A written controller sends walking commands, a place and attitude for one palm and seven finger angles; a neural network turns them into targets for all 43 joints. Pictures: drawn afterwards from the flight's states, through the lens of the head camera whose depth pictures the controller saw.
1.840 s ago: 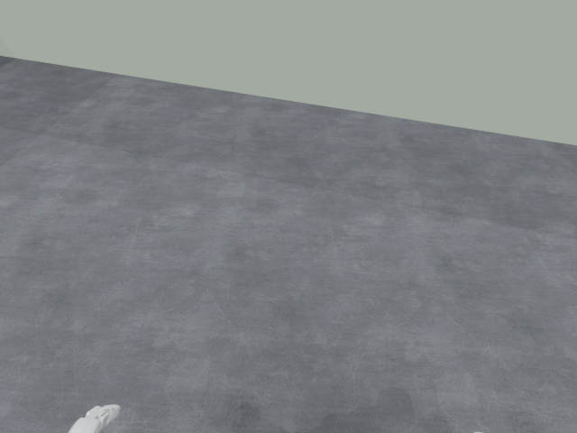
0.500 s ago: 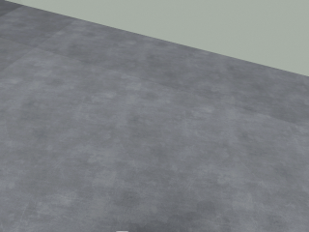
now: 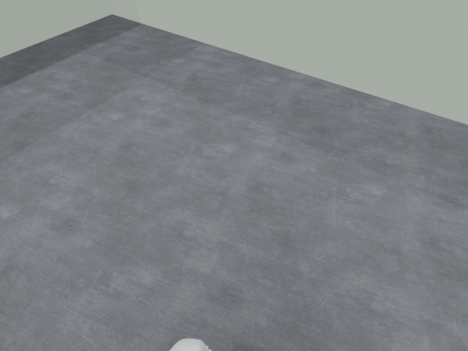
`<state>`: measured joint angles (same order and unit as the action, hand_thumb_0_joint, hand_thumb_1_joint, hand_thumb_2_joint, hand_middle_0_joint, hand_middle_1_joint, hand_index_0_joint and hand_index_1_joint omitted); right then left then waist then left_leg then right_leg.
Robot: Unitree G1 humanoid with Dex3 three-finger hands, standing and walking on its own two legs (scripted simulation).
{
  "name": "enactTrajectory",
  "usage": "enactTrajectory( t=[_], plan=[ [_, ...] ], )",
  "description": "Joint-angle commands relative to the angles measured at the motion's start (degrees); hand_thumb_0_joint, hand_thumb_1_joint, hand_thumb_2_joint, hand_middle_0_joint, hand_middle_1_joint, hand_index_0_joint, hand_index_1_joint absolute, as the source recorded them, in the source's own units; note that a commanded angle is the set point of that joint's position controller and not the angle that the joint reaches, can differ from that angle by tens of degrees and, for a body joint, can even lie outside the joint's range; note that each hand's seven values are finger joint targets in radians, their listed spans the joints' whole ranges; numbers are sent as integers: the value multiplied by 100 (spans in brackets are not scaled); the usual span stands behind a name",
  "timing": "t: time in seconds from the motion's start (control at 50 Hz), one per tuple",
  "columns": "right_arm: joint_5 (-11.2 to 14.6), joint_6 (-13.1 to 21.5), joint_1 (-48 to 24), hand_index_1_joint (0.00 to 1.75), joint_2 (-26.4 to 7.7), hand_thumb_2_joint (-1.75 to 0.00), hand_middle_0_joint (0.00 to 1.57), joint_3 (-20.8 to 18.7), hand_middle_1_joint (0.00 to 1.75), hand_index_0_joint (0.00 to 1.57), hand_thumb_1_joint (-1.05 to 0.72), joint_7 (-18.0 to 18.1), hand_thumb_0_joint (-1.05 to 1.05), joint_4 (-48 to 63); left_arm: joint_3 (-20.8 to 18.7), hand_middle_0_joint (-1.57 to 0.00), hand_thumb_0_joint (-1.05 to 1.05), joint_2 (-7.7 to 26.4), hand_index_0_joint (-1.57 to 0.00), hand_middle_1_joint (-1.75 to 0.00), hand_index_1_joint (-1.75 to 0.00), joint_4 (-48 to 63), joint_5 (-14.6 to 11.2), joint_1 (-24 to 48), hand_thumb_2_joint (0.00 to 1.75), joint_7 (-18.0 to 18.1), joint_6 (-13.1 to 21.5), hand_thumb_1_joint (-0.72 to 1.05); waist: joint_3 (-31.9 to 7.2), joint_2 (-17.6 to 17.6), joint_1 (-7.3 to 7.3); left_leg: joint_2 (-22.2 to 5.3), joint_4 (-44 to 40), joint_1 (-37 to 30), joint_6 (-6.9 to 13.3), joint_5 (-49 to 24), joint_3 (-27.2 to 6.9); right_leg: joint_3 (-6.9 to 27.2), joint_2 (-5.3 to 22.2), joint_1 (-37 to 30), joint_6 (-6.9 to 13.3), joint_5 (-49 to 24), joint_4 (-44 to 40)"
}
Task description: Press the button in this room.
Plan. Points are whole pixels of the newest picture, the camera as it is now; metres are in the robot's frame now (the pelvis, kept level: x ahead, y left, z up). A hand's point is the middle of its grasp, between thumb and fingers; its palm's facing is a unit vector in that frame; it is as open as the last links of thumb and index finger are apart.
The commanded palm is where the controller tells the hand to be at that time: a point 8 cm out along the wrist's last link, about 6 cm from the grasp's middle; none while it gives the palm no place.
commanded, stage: turn or walk to find it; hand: left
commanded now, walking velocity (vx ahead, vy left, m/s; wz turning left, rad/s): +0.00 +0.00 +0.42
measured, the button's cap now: out of the picture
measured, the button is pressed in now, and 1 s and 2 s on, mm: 0 0 0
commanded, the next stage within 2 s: none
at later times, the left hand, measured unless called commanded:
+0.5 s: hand out of the picture +0.00 +0.29 -0.17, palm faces +0.24 -0.94 -0.23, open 7.4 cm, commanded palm none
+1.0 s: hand out of the picture -0.07 +0.21 -0.15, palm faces +0.42 -0.87 -0.25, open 7.4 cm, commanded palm none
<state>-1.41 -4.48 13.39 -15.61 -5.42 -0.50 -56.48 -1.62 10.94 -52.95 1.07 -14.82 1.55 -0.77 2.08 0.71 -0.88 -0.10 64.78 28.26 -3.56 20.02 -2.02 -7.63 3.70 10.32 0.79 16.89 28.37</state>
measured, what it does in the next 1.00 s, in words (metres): steps on the spot, turning left: left foot, then right foot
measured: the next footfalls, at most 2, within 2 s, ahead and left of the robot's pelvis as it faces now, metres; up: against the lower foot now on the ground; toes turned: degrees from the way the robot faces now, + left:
left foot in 0.18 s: +0.01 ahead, +0.14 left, +0.00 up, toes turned +8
right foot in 0.74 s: +0.01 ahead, -0.07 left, +0.00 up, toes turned +14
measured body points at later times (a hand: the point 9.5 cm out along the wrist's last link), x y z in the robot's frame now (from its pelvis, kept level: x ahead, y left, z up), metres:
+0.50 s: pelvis -0.03 +0.06 +0.00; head -0.02 +0.09 +0.45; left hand -0.01 +0.34 -0.15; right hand +0.08 -0.16 -0.13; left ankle -0.03 +0.14 -0.74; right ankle -0.02 -0.10 -0.66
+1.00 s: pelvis -0.06 +0.01 +0.00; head -0.03 +0.00 +0.45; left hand -0.09 +0.26 -0.14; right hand +0.06 -0.23 -0.16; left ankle -0.13 +0.15 -0.66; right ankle -0.03 -0.08 -0.74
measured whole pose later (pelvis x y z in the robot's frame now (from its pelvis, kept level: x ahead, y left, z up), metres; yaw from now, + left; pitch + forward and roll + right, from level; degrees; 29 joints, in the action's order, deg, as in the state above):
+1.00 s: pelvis -0.06 +0.01 +0.00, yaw +24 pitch -1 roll +1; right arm -1.6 -4.8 15.2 -14.2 -5.4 -0.6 -57.8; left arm -2.0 9.3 -53.0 1.0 -13.4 1.5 -0.8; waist 3.1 1.3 -1.4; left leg -1.3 63.0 27.2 -4.0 21.4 -1.7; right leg -9.4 4.0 10.4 1.2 16.2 27.8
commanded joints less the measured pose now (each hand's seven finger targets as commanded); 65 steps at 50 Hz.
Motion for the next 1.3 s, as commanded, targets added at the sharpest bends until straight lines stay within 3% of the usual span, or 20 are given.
enactTrajectory(
  t=[0.0, 0.06, 0.12, 0.14, 0.16, 0.18, 0.3, 0.52, 0.66, 0.68, 0.7, 0.72, 0.74, 0.8, 0.88, 1.06, 1.14, 1.18, 1.2, 1.28],
  plan=[
    [57, 142, -638, 30, -188, -90, 20, 64, 30, 20, -90, -19, 0, 548, -287, -20, 0, 1204, -20, -30, -30, 240, 85, -401, 90, 79, 120, 90, 61, -1005, 301, -147, -990, 176, -25, 523, 296, 1046, 1552, -369, 840, -2270, -813],
    [109, 226, -663, 30, -110, -90, 20, 129, 30, 20, -90, -18, 0, 574, -364, -20, 0, 1397, -20, -30, -30, 176, 111, -451, 90, 68, 84, 90, -235, -1232, 362, -76, -2136, -497, 66, 702, 559, 874, 1634, -485, 802, -2983, -396],
    [103, 323, -58, 30, -268, -90, 20, 113, 30, 20, -90, 2, 0, 397, -376, -20, 0, 1376, -20, -30, -30, 144, 24, -266, 90, 42, 47, 90, -625, -888, 22, -9, -3955, -1805, 179, -797, 662, 341, 1336, -104, 241, -2792, 472],
    [81, 396, 218, 30, -678, -90, 20, 36, 30, 20, -90, 4, 0, 369, -337, -20, 0, 1134, -20, -30, -30, 225, -19, -287, 90, 27, 12, 90, -914, 116, -111, -738, -4440, -2776, 384, -1934, -160, -6, 960, 693, -96, -1572, 1451],
    [72, 412, 413, 30, -1223, -90, 20, -92, 30, 20, -90, 46, 0, 369, -235, -20, 0, 716, -20, -30, -30, 423, -29, -247, 90, -7, -21, 90, -866, 1789, -163, -2184, -4411, -3313, 1070, -4476, -1929, -102, 235, 2224, -530, 1789, 2552],
    [77, 345, 583, 30, -1291, -90, 20, -114, 30, 20, -90, 76, 0, 281, -213, -20, 0, 806, -20, -30, -30, 454, 11, 52, 90, 39, -105, 90, -843, 1192, -308, -2394, -4305, -2830, 1528, -4691, -1651, 413, 236, 1996, -441, 2069, 3189],
    [69, 461, -99, 30, -679, -90, 20, 63, 30, 20, -90, 213, 0, 425, -290, -20, 0, 770, -20, -30, -30, 84, 5, 29, 90, -63, -118, 90, -434, 691, 46, -1276, -4437, -2505, 1200, -4015, -811, 666, 230, 2158, -575, 555, 3734],
    [1, 387, 163, 30, -676, -90, 20, -19, 30, 20, -90, 180, 0, 428, -301, -20, 0, 666, -20, -30, -30, 350, -16, 624, 90, -13, -171, 90, -77, 588, -109, -1288, -4839, -1889, 1442, -2033, -1793, 764, 73, 1711, -596, 718, 2416],
    [0, 328, 31, 30, -673, -90, 20, -81, 30, 20, -90, 120, 0, 502, -289, -20, 0, 587, -20, -30, -30, 376, -63, 133, 90, 33, -49, 90, -460, 541, 120, -931, -4359, -1229, 1207, -1955, -1956, 650, -256, 122, -383, 52, 233],
    [37, 326, -5, 30, -602, -90, 20, -71, 30, 20, -90, 103, 0, 514, -304, -20, 0, 674, -20, -30, -30, 345, -58, -49, 90, 52, -6, 90, -594, 338, 224, -740, -4076, -933, 1000, -1689, -1822, 700, -147, -469, -357, -426, -572],
    [87, 324, 126, 30, -348, -90, 20, -41, 30, 20, -90, 70, 0, 537, -362, -20, 0, 991, -20, -30, -30, 357, -5, -110, 90, 83, 50, 90, -671, -452, 224, -314, -3395, -148, 654, -869, -1354, 1402, 624, -1225, -130, -312, -1102],
    [90, 330, 131, 30, -28, -90, 20, 7, 30, 20, -90, 66, 0, 692, -454, -20, 0, 1469, -20, -30, -30, 409, 69, -160, 90, 110, 75, 90, -530, -1860, 284, 507, -2027, 763, 238, 812, -231, 2901, 2075, -1331, 486, -520, -1425],
    [12, 275, 16, 30, -350, -90, 20, -92, 30, 20, -90, 86, 0, 689, -427, -20, 0, 1483, -20, -30, -30, 495, 7, -64, 90, 107, 40, 90, -449, -1335, 304, 337, -947, 454, 225, 1216, -273, 2783, 2469, -426, 868, -911, -1431],
    [-7, 121, 233, 30, -255, -90, 20, -107, 30, 20, -90, -12, 0, 337, -296, -20, 0, 971, -20, -30, -30, 606, -13, 682, 90, 85, 83, 90, 76, -707, -123, 57, 316, 338, 152, 236, -213, 1503, 1405, 291, 600, -711, -1332],
    [6, 113, 268, 30, -154, -90, 20, -56, 30, 20, -90, -35, 0, 255, -266, -20, 0, 847, -20, -30, -30, 474, -2, 323, 90, 76, 154, 90, 0, -896, -25, -95, 314, 438, -26, -69, 31, 941, 1261, -130, 551, -1439, -1147],
    [86, 192, -530, 30, -4, -90, 20, 95, 30, 20, -90, -19, 0, 464, -404, -20, 0, 1248, -20, -30, -30, 133, 105, -316, 90, 51, 88, 90, -145, -1306, 349, -133, -1951, -462, 23, 700, 566, 757, 1626, -396, 763, -2760, -560],
    [93, 323, 85, 30, -239, -90, 20, 72, 30, 20, -90, -7, 0, 346, -416, -20, 0, 1210, -20, -30, -30, 102, 12, -107, 90, 26, 28, 90, -611, -742, -38, -149, -4147, -2010, 164, -985, 591, 160, 1340, 56, 146, -2414, 602],
    [61, 387, 509, 30, -1200, -90, 20, -137, 30, 20, -90, 57, 0, 314, -257, -20, 0, 590, -20, -30, -30, 408, -22, -64, 90, -6, -44, 90, -787, 1865, -211, -2272, -4492, -3085, 1167, -4501, -1911, -44, 231, 2187, -543, 2030, 2661],
    [36, 332, 569, 30, -1202, -90, 20, -136, 30, 20, -90, 76, 0, 264, -271, -20, 0, 749, -20, -30, -30, 388, 10, 138, 90, 22, -113, 90, -787, 1149, -299, -2386, -4379, -2659, 1499, -4196, -1504, 405, 314, 1927, -423, 2004, 3273],
    [29, 405, -238, 30, -681, -90, 20, 40, 30, 20, -90, 193, 0, 471, -340, -20, 0, 744, -20, -30, -30, 136, 14, 218, 90, -63, -135, 90, -168, 811, 24, -1441, -4581, -2089, 1173, -3355, -911, 664, 329, 2106, -515, 697, 3748]
  ],
)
